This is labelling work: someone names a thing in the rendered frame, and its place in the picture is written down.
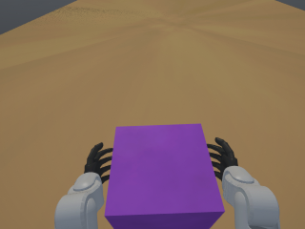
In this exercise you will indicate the right robot hand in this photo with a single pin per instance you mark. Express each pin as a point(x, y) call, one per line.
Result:
point(226, 157)

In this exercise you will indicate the carton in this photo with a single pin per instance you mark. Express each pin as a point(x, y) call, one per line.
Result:
point(162, 177)

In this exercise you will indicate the left robot hand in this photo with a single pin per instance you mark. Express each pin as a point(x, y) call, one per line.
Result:
point(94, 162)

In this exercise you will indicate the right robot forearm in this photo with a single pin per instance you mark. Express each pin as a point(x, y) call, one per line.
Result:
point(255, 206)

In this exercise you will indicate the left robot forearm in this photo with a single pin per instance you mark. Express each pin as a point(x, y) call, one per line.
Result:
point(78, 208)

